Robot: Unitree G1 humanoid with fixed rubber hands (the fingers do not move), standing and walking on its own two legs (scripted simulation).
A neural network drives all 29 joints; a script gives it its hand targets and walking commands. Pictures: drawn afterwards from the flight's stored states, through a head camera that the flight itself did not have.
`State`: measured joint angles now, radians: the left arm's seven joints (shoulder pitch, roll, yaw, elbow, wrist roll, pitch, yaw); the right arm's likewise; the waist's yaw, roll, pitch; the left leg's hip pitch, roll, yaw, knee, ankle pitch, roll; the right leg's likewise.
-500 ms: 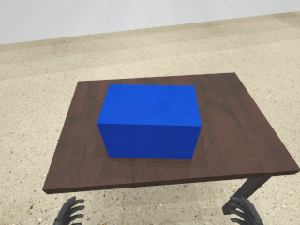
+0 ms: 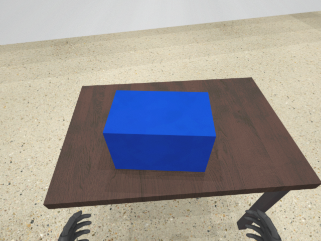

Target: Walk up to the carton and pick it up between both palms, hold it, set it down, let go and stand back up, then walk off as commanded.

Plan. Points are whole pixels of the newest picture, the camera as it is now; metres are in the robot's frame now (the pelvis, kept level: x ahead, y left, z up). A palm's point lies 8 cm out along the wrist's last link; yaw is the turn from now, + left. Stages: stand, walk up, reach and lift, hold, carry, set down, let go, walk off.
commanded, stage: set down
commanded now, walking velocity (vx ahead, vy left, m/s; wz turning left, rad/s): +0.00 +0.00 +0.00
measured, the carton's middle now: (160, 131) +0.47 +0.03 -0.02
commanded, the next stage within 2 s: let go in 0.28 s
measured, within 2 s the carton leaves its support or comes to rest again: neither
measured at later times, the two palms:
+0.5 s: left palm out of the picture +0.15 +0.26 -0.07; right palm out of the picture +0.14 -0.23 -0.07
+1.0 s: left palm out of the picture +0.14 +0.26 -0.07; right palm out of the picture +0.12 -0.25 -0.08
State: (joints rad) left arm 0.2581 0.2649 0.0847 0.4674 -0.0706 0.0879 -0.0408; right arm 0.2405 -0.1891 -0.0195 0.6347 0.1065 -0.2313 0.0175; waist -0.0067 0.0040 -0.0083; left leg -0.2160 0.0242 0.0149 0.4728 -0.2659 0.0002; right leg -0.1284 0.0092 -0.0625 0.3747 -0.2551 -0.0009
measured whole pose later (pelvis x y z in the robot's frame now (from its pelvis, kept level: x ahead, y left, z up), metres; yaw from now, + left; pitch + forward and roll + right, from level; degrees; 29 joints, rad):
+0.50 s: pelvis +0.00 +0.00 +0.00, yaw +0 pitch +0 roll -1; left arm 0.26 0.26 0.08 0.47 -0.05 0.09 -0.03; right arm 0.24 -0.19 -0.02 0.65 0.10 -0.23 0.02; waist -0.01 0.00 -0.01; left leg -0.21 0.02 0.01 0.47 -0.27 0.00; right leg -0.12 0.01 -0.06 0.37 -0.26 0.00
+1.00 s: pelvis -0.01 +0.00 +0.00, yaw +0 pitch -1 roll -1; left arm 0.26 0.26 0.08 0.53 0.02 0.02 -0.02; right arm 0.24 -0.24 -0.02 0.67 0.06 -0.05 -0.01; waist -0.01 0.00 -0.01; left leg -0.21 0.02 0.01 0.47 -0.25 0.01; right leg -0.12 0.01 -0.06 0.38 -0.25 0.00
